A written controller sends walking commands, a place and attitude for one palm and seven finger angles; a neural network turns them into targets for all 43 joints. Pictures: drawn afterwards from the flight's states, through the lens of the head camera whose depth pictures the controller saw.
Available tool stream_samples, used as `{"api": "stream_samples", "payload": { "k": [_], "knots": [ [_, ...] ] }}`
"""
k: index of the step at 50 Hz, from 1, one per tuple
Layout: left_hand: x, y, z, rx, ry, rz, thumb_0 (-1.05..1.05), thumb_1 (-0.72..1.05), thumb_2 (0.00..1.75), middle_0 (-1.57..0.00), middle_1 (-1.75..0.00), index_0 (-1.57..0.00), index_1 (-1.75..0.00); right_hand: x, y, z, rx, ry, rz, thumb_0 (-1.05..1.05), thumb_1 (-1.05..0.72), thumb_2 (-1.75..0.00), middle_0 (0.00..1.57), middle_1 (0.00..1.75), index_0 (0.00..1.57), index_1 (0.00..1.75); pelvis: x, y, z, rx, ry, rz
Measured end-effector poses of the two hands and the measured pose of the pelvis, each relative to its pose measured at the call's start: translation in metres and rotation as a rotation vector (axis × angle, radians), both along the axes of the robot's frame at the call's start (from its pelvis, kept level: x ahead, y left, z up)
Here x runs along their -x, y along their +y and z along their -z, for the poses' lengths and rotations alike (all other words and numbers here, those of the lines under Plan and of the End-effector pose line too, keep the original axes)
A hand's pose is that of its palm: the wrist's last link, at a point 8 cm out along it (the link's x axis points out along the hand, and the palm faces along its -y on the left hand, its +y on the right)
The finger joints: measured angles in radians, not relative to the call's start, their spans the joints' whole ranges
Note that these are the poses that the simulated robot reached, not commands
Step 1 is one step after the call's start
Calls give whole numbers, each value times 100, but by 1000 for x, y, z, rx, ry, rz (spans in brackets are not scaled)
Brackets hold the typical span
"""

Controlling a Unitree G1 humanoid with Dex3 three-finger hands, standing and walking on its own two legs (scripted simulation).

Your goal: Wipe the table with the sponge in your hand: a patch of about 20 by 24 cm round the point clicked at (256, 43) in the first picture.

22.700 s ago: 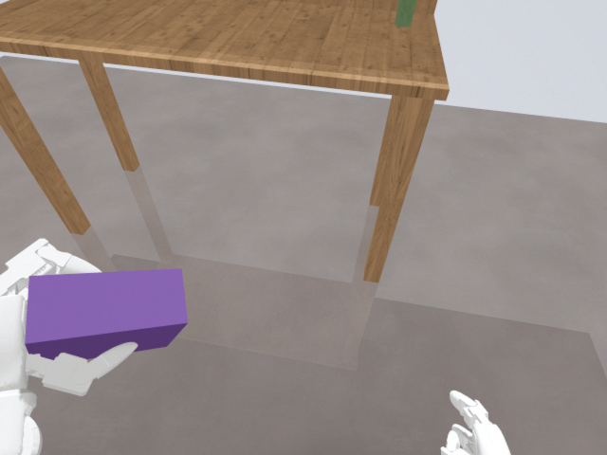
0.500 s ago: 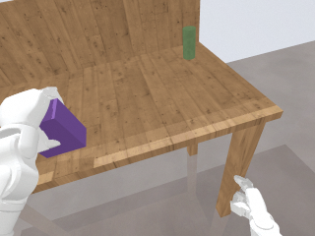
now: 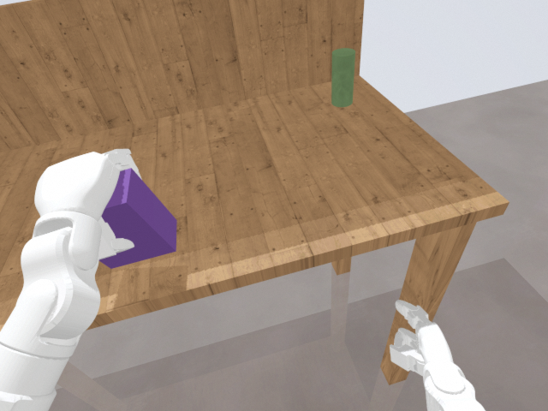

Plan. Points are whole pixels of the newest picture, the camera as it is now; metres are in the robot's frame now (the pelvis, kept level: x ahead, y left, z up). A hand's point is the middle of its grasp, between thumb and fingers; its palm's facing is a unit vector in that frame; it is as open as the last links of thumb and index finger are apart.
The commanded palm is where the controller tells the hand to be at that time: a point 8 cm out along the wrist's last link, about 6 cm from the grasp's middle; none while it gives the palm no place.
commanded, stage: move the sponge above the wiping area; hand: left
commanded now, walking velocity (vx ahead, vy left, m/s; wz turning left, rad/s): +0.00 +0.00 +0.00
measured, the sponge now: (129, 230) +0.28 +0.27 +0.15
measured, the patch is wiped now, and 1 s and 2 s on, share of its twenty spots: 0.00 0.00 0.00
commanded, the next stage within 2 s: none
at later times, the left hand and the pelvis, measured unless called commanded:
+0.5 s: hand (118, 209) +0.29 +0.28 +0.19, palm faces +0.15 -0.07 -0.99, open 9.8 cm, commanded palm +0.24 +0.27 +0.27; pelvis +0.01 -0.01 +0.00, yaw +0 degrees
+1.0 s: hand (119, 205) +0.29 +0.28 +0.19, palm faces +0.14 -0.04 -0.99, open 9.8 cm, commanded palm +0.24 +0.27 +0.27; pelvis +0.01 -0.01 +0.00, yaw +0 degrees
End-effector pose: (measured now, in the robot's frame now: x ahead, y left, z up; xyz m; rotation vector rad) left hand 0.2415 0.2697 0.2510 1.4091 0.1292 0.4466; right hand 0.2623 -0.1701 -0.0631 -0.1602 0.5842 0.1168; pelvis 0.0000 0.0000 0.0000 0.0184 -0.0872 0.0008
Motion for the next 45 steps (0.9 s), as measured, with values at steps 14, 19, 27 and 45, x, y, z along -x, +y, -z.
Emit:
{"api": "stream_samples", "payload": {
  "k": [14,19,27,45],
  "knots": [
    [-10,0,7,-4,33,-19,-1,-48,103,-74,-135,-77,-135,5,-17,6,21,33,28,1,-90,-90,20,30,20,30,-5,-3,0,-1,9,5],
    [-15,2,12,-12,59,-31,-1,-48,103,-74,-135,-77,-135,6,-23,9,28,43,37,1,-90,-90,20,30,20,30,-6,-5,0,-1,11,5],
    [-17,0,14,-23,77,-30,-1,-48,103,-74,-135,-77,-135,5,-27,11,22,43,42,1,-90,-90,20,30,20,30,-8,-7,0,-2,15,7],
    [-25,-6,14,-46,100,-25,-1,-48,103,-74,-135,-77,-135,5,-30,11,14,34,39,1,-90,-90,20,30,20,30,-7,-13,0,-4,16,1]
  ]
}}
